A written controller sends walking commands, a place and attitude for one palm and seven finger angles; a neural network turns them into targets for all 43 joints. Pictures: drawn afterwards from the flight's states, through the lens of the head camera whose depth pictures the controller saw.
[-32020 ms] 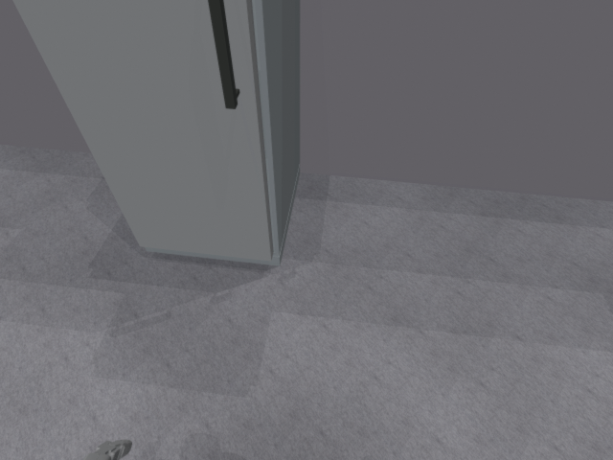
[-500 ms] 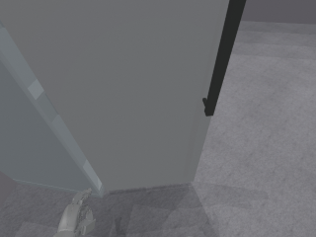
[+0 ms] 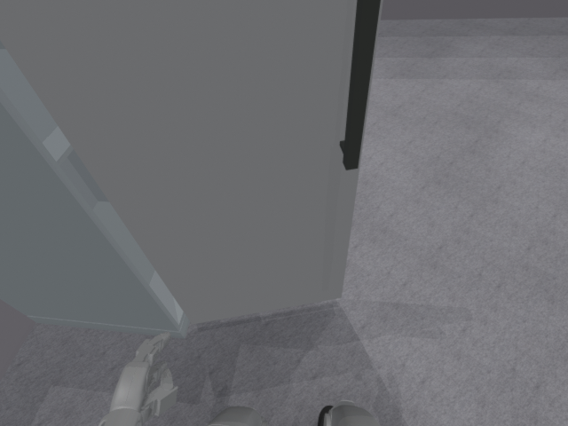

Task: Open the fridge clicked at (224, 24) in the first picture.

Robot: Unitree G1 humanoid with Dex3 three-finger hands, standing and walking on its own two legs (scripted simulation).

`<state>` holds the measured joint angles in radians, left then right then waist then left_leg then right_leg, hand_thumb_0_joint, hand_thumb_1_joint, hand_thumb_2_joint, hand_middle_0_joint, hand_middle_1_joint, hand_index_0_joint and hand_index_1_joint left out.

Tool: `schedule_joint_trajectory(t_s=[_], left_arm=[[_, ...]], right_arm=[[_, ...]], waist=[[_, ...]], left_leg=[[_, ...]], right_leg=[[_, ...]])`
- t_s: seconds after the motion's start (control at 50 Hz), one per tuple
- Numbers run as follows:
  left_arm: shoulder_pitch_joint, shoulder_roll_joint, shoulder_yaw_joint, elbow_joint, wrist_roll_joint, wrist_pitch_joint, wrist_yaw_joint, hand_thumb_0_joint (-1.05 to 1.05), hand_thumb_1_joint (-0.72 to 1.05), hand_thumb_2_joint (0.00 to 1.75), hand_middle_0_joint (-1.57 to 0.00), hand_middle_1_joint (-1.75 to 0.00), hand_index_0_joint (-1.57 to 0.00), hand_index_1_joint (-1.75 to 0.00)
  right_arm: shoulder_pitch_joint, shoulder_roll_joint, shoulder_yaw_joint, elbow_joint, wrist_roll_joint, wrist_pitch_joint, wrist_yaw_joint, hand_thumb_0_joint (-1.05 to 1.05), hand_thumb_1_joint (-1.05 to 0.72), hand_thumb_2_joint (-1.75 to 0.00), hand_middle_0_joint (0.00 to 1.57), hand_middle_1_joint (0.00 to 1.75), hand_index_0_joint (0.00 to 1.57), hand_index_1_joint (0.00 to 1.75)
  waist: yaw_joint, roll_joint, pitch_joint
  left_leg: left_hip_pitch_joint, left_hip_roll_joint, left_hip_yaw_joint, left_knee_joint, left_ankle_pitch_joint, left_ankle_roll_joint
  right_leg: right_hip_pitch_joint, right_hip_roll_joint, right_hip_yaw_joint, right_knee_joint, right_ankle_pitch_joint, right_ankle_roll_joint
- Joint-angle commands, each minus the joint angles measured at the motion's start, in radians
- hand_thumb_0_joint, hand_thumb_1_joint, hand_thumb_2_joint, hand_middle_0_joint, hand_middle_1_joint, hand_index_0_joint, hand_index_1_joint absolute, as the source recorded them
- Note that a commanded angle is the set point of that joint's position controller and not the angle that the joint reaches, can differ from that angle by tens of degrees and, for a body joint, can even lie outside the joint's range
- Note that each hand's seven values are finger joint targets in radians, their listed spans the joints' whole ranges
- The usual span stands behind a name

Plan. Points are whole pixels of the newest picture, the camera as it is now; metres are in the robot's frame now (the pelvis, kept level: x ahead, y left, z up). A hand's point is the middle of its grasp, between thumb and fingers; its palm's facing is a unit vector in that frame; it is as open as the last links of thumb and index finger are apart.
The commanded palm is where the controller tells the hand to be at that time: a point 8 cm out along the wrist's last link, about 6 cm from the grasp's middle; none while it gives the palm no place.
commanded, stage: step back with the hand held close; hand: right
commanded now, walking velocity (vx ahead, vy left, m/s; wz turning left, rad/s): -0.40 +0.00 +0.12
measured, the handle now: (357, 46) +0.58 -0.09 +0.24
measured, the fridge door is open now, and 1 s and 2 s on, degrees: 74 74 74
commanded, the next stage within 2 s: stop stepping back and stand still in 0.08 s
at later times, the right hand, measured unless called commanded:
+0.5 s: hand out of the picture +0.14 -0.25 +0.19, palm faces +0.23 +0.86 -0.46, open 7.4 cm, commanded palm +0.08 -0.30 +0.20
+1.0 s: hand out of the picture +0.11 -0.28 +0.20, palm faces +0.34 +0.81 -0.47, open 7.4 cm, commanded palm +0.06 -0.32 +0.20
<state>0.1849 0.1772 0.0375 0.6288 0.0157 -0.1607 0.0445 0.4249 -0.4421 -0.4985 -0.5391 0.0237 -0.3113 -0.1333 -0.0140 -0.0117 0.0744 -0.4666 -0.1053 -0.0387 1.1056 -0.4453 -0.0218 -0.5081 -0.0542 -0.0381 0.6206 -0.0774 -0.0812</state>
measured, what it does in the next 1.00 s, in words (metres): walks backwards: left foot, then right foot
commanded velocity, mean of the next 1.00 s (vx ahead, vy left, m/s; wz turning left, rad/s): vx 0.04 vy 0.03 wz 0.01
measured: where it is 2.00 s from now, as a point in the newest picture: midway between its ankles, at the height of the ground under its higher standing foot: outside the picture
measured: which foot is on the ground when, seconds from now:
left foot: up 0.00-0.12, down 0.14-0.32, up 0.34-0.52, down 0.54-1.00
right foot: down 0.00-0.14, up 0.16-0.30, down 0.32-0.54, up 0.56-0.78, down 0.80-1.00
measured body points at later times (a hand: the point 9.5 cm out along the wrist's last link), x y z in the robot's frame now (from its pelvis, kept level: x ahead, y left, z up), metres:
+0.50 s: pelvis -0.10 -0.02 +0.03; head -0.10 -0.06 +0.48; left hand -0.01 +0.24 -0.04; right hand +0.12 -0.29 +0.21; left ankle -0.13 +0.06 -0.69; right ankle +0.00 -0.10 -0.71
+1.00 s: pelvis -0.12 -0.04 +0.01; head -0.13 -0.05 +0.46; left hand +0.01 +0.19 -0.07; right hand +0.09 -0.32 +0.22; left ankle -0.13 +0.05 -0.72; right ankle -0.07 -0.18 -0.71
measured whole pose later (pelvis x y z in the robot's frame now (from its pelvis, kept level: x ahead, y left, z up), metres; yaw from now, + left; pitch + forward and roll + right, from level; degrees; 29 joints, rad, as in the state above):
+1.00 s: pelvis -0.12 -0.04 +0.01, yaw +8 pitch -1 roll +1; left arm 0.26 0.16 -0.03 0.63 0.01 -0.17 0.05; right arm 0.52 -0.43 -0.45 -0.46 0.02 -0.24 -0.13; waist 0.00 0.01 -0.02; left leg -0.23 -0.04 0.04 0.56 -0.31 0.04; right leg -0.32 -0.07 -0.01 0.60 -0.26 0.01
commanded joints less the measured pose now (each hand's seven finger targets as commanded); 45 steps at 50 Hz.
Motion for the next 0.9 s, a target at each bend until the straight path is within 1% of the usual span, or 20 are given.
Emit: schedule_joint_trajectory(t_s=[0.0, 0.06, 0.08, 0.12, 0.16, 0.2, 0.26, 0.28, 0.32, 0.36, 0.46, 0.5, 0.52, 0.54, 0.6, 0.72, 0.76, 0.78, 0.82, 0.88], left_arm=[[-0.050, 0.146, 0.046, -0.125, -0.009, -0.070, -0.001, 0.00, 0.90, 0.90, -0.20, -0.30, -0.20, -0.30], [-0.046, 0.146, 0.039, -0.109, 0.008, -0.058, 0.003, 0.00, 0.90, 0.90, -0.20, -0.30, -0.20, -0.30], [-0.040, 0.131, 0.030, -0.105, 0.010, -0.048, 0.001, 0.00, 0.90, 0.90, -0.20, -0.30, -0.20, -0.30], [-0.077, 0.107, 0.017, -0.096, 0.014, -0.032, 0.015, 0.00, 0.90, 0.90, -0.20, -0.30, -0.20, -0.30], [-0.113, 0.104, -0.001, -0.102, 0.011, -0.042, 0.021, 0.00, 0.90, 0.90, -0.20, -0.30, -0.20, -0.30], [-0.093, 0.101, -0.025, -0.130, -0.001, -0.021, 0.035, 0.00, 0.90, 0.90, -0.20, -0.30, -0.20, -0.30], [-0.055, 0.152, -0.005, -0.151, -0.016, -0.027, 0.049, 0.00, 0.90, 0.90, -0.20, -0.30, -0.20, -0.30], [-0.052, 0.182, 0.006, -0.176, -0.017, -0.039, 0.043, 0.00, 0.90, 0.90, -0.20, -0.30, -0.20, -0.30], [-0.042, 0.171, 0.023, -0.175, -0.020, -0.059, 0.033, 0.00, 0.90, 0.90, -0.20, -0.30, -0.20, -0.30], [-0.053, 0.145, 0.014, -0.183, 0.004, -0.068, 0.026, 0.00, 0.90, 0.90, -0.20, -0.30, -0.20, -0.30], [-0.052, 0.171, 0.012, -0.178, 0.008, -0.037, 0.022, 0.00, 0.90, 0.90, -0.20, -0.30, -0.20, -0.30], [-0.040, 0.165, 0.023, -0.161, 0.017, -0.007, 0.031, 0.00, 0.90, 0.90, -0.20, -0.30, -0.20, -0.30], [-0.029, 0.173, 0.032, -0.153, 0.011, 0.005, 0.032, 0.00, 0.90, 0.90, -0.20, -0.30, -0.20, -0.30], [-0.011, 0.181, 0.033, -0.130, 0.013, 0.001, 0.032, 0.00, 0.90, 0.90, -0.20, -0.30, -0.20, -0.30], [0.016, 0.160, 0.018, -0.094, 0.002, -0.011, 0.036, 0.00, 0.90, 0.90, -0.20, -0.30, -0.20, -0.30], [-0.016, 0.156, 0.007, -0.101, 0.006, -0.055, 0.057, 0.00, 0.90, 0.90, -0.20, -0.30, -0.20, -0.30], [-0.017, 0.185, 0.016, -0.124, 0.002, -0.062, 0.056, 0.00, 0.90, 0.90, -0.20, -0.30, -0.20, -0.30], [-0.032, 0.187, 0.011, -0.143, -0.004, -0.061, 0.049, 0.00, 0.90, 0.90, -0.20, -0.30, -0.20, -0.30], [-0.043, 0.159, 0.006, -0.127, 0.002, -0.058, 0.040, 0.00, 0.90, 0.90, -0.20, -0.30, -0.20, -0.30], [-0.032, 0.147, -0.003, -0.131, -0.001, -0.062, 0.030, 0.00, 0.90, 0.90, -0.20, -0.30, -0.20, -0.30]], right_arm=[[-0.010, -0.087, -0.024, -0.189, 0.034, -0.029, -0.019, 0.00, -0.90, -0.90, 0.20, 0.30, 0.20, 0.30], [-0.043, -0.109, -0.004, -0.172, 0.033, -0.022, -0.011, 0.00, -0.90, -0.90, 0.20, 0.30, 0.20, 0.30], [-0.072, -0.107, 0.017, -0.168, 0.030, -0.025, -0.004, 0.00, -0.90, -0.90, 0.20, 0.30, 0.20, 0.30], [-0.164, -0.224, -0.035, -0.207, 0.023, -0.043, -0.016, 0.00, -0.90, -0.90, 0.20, 0.30, 0.20, 0.30], [-0.249, -0.199, -0.009, -0.189, 0.007, -0.012, -0.006, 0.00, -0.90, -0.90, 0.20, 0.30, 0.20, 0.30], [-0.102, -0.149, -0.012, -0.082, 0.012, 0.033, -0.009, 0.00, -0.90, -0.90, 0.20, 0.30, 0.20, 0.30], [-0.030, -0.155, -0.034, -0.122, 0.025, 0.042, -0.008, 0.00, -0.90, -0.90, 0.20, 0.30, 0.20, 0.30], [0.007, -0.157, -0.050, -0.178, 0.030, 0.026, -0.010, 0.00, -0.90, -0.90, 0.20, 0.30, 0.20, 0.30], [0.061, -0.175, -0.078, -0.172, 0.037, 0.017, -0.009, 0.00, -0.90, -0.90, 0.20, 0.30, 0.20, 0.30], [0.061, -0.222, -0.121, -0.312, 0.039, 0.022, -0.012, 0.00, -0.90, -0.90, 0.20, 0.30, 0.20, 0.30], [0.195, -0.184, -0.088, -0.224, 0.008, 0.048, -0.025, 0.00, -0.90, -0.90, 0.20, 0.30, 0.20, 0.30], [0.157, -0.190, -0.086, -0.167, 0.003, 0.060, -0.020, 0.00, -0.90, -0.90, 0.20, 0.30, 0.20, 0.30], [0.088, -0.215, -0.105, -0.173, 0.009, 0.060, -0.021, 0.00, -0.90, -0.90, 0.20, 0.30, 0.20, 0.30], [-0.026, -0.225, -0.113, -0.192, 0.017, 0.053, -0.027, 0.00, -0.90, -0.90, 0.20, 0.30, 0.20, 0.30], [-0.044, -0.106, 0.003, 0.017, 0.006, 0.065, -0.028, 0.00, -0.90, -0.90, 0.20, 0.30, 0.20, 0.30], [-0.121, -0.119, 0.037, -0.092, -0.013, 0.047, -0.038, 0.00, -0.90, -0.90, 0.20, 0.30, 0.20, 0.30], [-0.077, -0.153, -0.006, -0.159, -0.002, 0.036, -0.040, 0.00, -0.90, -0.90, 0.20, 0.30, 0.20, 0.30], [-0.074, -0.160, -0.023, -0.209, -0.001, 0.026, -0.043, 0.00, -0.90, -0.90, 0.20, 0.30, 0.20, 0.30], [-0.017, -0.173, -0.059, -0.174, 0.005, 0.024, -0.029, 0.00, -0.90, -0.90, 0.20, 0.30, 0.20, 0.30], [0.025, -0.173, -0.081, -0.128, -0.006, 0.020, -0.026, 0.00, -0.90, -0.90, 0.20, 0.30, 0.20, 0.30]], waist=[[-0.004, -0.201, -0.214], [-0.007, -0.234, -0.237], [-0.008, -0.129, -0.219], [-0.016, 0.212, -0.169], [-0.026, 0.272, -0.138], [0.001, 0.164, -0.099], [0.019, -0.066, -0.172], [-0.002, -0.235, -0.231], [0.004, -0.156, -0.246], [0.012, -0.270, -0.231], [-0.001, -0.223, -0.178], [-0.004, 0.032, -0.151], [-0.001, 0.223, -0.128], [0.014, 0.230, -0.106], [0.040, 0.069, -0.056], [0.015, 0.072, -0.083], [0.015, -0.143, -0.105], [0.004, -0.198, -0.135], [0.014, -0.261, -0.068], [0.004, -0.136, -0.037]], left_leg=[[0.168, 0.020, 0.104, -0.246, -0.129, 0.030], [0.258, 0.067, 0.083, -0.661, -0.092, 0.077], [0.214, 0.148, -0.001, -0.832, -0.060, 0.110], [-0.055, 0.524, -0.386, -0.999, 0.198, 0.246], [0.028, 0.463, -0.235, -0.851, 0.478, 0.230], [0.146, 0.373, -0.074, -0.701, 0.682, 0.172], [0.173, 0.224, 0.011, -0.523, 0.447, 0.064], [0.116, 0.117, 0.043, -0.426, 0.205, 0.020], [0.091, 0.029, 0.016, -0.299, -0.078, 0.017], [0.111, 0.066, -0.012, -0.245, -0.048, 0.025], [0.486, 0.038, 0.134, -0.632, 0.000, 0.061], [0.437, 0.195, -0.087, -0.831, -0.077, 0.135], [0.273, 0.418, -0.408, -0.970, -0.236, 0.236], [0.197, 0.474, -0.440, -0.977, -0.220, 0.280], [0.115, 0.383, -0.281, -0.933, -0.257, 0.212], [0.098, 0.286, -0.125, -0.775, -0.136, 0.142], [0.055, 0.156, -0.015, -0.533, 0.019, 0.063], [0.060, 0.098, 0.053, -0.419, 0.117, 0.023], [0.166, 0.089, 0.057, -0.424, 0.009, 0.015], [0.301, 0.099, 0.048, -0.612, 0.128, 0.023]], right_leg=[[0.138, -0.235, 0.219, -0.464, -0.459, -0.008], [0.219, -0.217, 0.177, -0.431, -0.415, 0.095], [0.260, -0.152, 0.102, -0.282, -0.331, 0.133], [0.251, 0.021, 0.005, 0.362, -0.296, 0.162], [0.039, 0.053, 0.054, 0.541, -0.394, 0.130], [0.072, 0.006, 0.029, 0.280, -0.332, 0.110], [0.295, 0.020, 0.006, -0.252, -0.018, 0.090], [0.367, -0.125, 0.205, -0.302, 0.114, 0.048], [0.342, -0.217, 0.412, -0.441, -0.212, -0.022], [0.272, -0.221, 0.459, -0.550, -0.530, 0.029], [0.014, -0.087, 0.161, -0.459, -0.590, 0.056], [-0.032, 0.024, 0.039, -0.043, -0.454, 0.066], [-0.067, 0.065, 0.014, 0.295, -0.351, 0.075], [-0.110, 0.046, 0.051, 0.472, -0.296, 0.090], [-0.062, -0.002, 0.045, 0.409, -0.257, 0.076], [0.282, 0.030, -0.049, -0.112, -0.267, 0.040], [0.360, -0.100, 0.166, -0.263, -0.237, -0.013], [0.349, -0.189, 0.301, -0.289, -0.146, -0.046], [0.142, -0.210, 0.344, -0.406, -0.402, -0.056], [0.049, -0.137, 0.182, -0.310, -0.398, -0.005]])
